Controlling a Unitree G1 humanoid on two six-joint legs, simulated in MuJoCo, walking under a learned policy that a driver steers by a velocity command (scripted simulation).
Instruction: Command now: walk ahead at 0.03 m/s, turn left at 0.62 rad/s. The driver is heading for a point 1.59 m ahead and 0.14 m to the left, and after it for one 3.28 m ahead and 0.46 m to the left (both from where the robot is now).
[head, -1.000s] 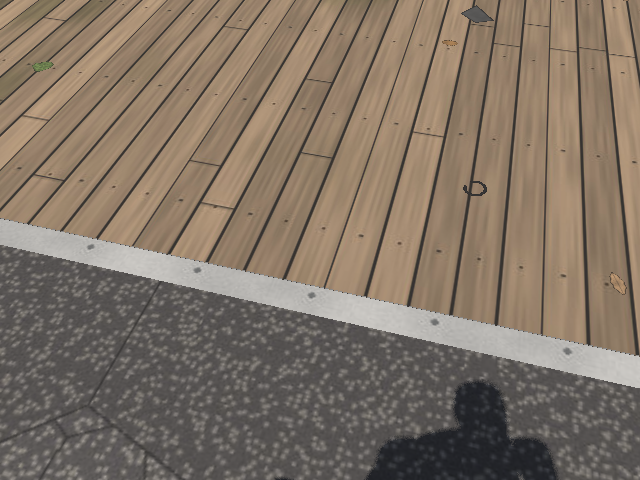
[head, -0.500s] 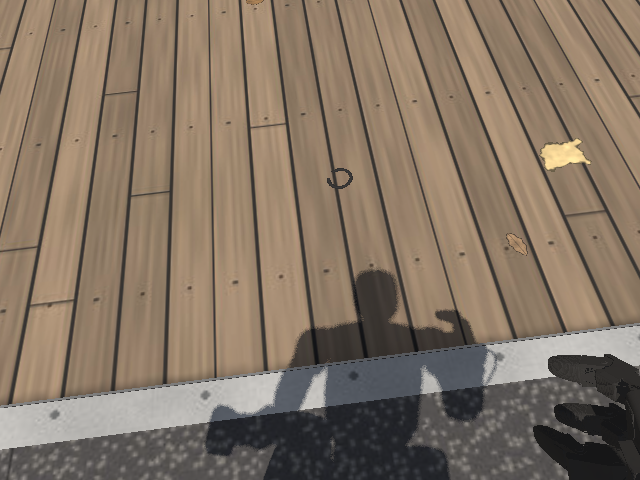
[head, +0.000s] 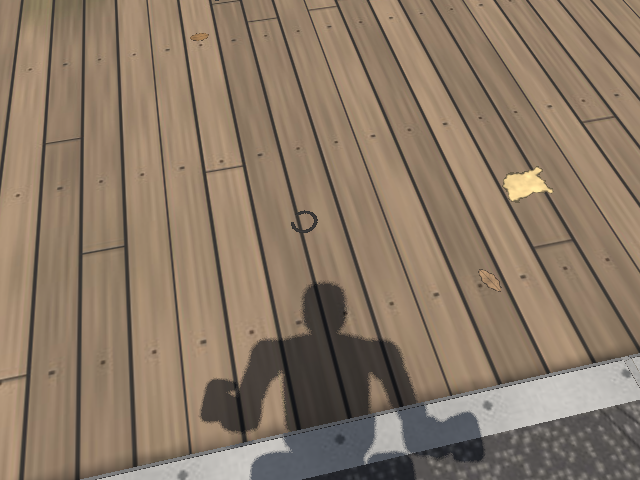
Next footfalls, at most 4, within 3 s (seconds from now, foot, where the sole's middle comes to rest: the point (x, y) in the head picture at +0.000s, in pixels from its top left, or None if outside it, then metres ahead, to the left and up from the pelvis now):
0.54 left None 0.15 0.26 -0.77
1.00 right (266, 416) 0.58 0.14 -0.81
1.36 left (204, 283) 0.97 0.31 -0.87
1.72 right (316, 224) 1.15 0.01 -0.87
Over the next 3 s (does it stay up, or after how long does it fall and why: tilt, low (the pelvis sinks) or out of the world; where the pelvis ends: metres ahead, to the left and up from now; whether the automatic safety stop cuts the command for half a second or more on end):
stays up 1.71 0.25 -0.10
